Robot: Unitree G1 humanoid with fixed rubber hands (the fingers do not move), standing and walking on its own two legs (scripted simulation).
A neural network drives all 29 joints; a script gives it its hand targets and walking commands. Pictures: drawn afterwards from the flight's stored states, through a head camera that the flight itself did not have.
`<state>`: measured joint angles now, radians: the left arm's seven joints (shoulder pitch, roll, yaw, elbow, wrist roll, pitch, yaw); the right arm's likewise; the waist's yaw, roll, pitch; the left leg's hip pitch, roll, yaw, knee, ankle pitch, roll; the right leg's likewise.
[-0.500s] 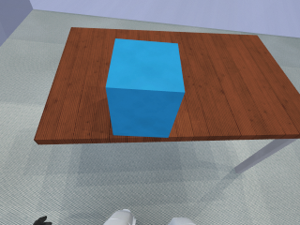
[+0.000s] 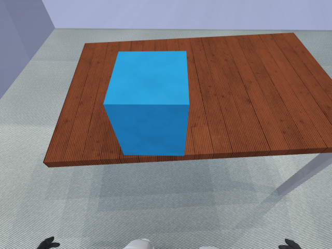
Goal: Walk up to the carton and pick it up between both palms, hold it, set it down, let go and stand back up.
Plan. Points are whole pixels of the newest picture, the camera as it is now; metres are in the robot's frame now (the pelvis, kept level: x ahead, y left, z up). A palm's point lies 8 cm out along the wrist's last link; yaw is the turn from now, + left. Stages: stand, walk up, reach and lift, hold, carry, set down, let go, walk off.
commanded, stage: walk up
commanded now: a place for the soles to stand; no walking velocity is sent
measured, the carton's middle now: (153, 106) +0.50 +0.06 +0.00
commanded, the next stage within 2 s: reach and lift in 1.74 s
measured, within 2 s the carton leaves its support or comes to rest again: neither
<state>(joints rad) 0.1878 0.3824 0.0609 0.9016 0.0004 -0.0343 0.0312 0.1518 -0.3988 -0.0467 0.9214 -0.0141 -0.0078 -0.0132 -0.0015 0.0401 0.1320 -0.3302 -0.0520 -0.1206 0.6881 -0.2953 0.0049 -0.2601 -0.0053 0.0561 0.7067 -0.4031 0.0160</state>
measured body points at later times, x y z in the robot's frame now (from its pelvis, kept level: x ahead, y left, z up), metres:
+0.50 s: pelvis +0.00 +0.01 +0.00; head +0.03 +0.01 +0.45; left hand +0.09 +0.34 -0.10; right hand +0.11 -0.31 -0.12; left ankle +0.02 +0.15 -0.70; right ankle -0.01 -0.14 -0.72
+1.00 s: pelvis +0.00 +0.05 +0.00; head +0.03 +0.06 +0.44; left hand +0.07 +0.38 -0.12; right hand +0.08 -0.27 -0.12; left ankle +0.03 +0.17 -0.72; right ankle +0.03 -0.09 -0.72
